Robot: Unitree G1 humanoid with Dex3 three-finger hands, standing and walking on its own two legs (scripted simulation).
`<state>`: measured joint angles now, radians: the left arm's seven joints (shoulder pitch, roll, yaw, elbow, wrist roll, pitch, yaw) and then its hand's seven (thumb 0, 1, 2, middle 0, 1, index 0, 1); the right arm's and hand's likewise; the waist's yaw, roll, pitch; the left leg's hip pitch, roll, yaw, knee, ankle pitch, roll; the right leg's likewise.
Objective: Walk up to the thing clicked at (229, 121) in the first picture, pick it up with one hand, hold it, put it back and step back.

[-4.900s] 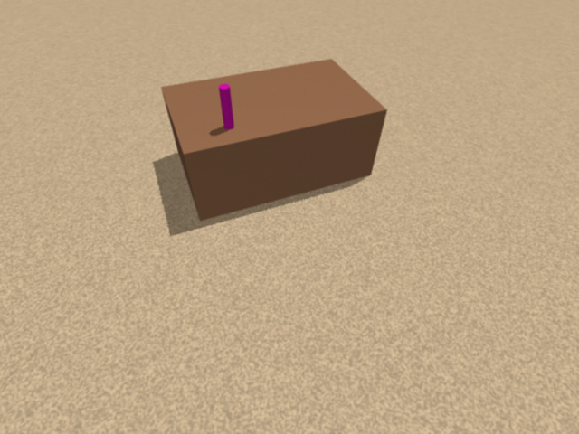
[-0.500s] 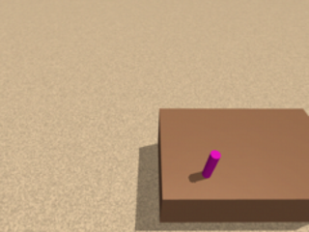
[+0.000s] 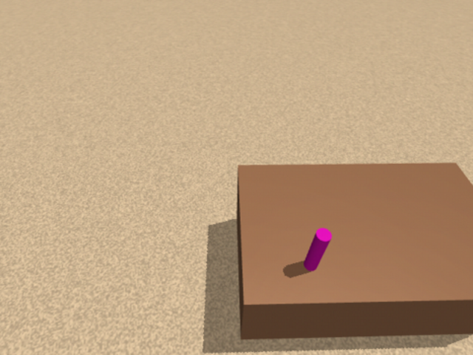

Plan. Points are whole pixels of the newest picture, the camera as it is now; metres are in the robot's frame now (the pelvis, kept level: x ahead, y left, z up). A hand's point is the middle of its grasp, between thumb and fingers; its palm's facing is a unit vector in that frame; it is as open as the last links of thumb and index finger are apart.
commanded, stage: walk up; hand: right
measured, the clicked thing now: (316, 250) +0.48 -0.22 -0.30
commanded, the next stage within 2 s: stand in 0.24 s
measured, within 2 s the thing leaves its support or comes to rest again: neither
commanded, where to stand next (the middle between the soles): +0.04 +0.00 m, yaw -2 degrees
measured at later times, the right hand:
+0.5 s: hand out of the picture +0.08 -0.25 -0.16, palm faces -0.02 +0.94 -0.33, open 7.4 cm
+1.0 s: hand out of the picture +0.06 -0.26 -0.16, palm faces -0.03 +0.94 -0.33, open 7.4 cm
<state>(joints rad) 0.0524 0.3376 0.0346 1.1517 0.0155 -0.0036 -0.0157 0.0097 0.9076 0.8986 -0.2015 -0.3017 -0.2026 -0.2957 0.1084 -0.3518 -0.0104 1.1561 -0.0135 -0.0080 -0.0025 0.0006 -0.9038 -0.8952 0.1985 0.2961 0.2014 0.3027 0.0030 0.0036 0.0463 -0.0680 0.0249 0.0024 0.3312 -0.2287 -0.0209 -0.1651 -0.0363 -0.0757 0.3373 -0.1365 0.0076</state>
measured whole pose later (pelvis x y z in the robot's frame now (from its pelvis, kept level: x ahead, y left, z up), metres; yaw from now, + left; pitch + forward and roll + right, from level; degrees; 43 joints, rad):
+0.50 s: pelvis +0.00 +0.00 +0.00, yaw +0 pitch -2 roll +0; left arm 0.09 0.34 0.01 1.15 0.01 -0.01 -0.01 0.01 0.91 0.90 -0.20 -0.30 -0.20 -0.30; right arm 0.10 -0.34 -0.01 1.14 -0.01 0.00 0.00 0.00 -0.90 -0.90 0.20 0.30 0.20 0.30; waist 0.01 0.00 0.04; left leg -0.05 0.03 0.00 0.31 -0.22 -0.03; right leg -0.16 -0.03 -0.07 0.33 -0.13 0.00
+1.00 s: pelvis +0.00 -0.01 +0.00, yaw +0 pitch -2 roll +0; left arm 0.11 0.35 0.00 1.15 0.01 -0.01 -0.01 0.01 0.91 0.90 -0.20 -0.30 -0.20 -0.30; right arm 0.13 -0.35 0.00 1.14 -0.02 0.00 0.00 0.00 -0.90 -0.90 0.20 0.30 0.20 0.30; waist 0.01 0.01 0.05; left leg -0.05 0.04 0.00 0.31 -0.22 -0.04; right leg -0.16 -0.02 -0.08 0.34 -0.14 -0.01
